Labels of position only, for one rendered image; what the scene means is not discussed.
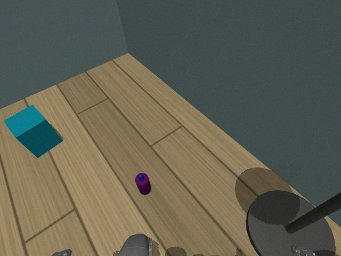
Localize right robot hand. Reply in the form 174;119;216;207
290;245;315;256

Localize coat stand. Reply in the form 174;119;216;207
246;190;341;256

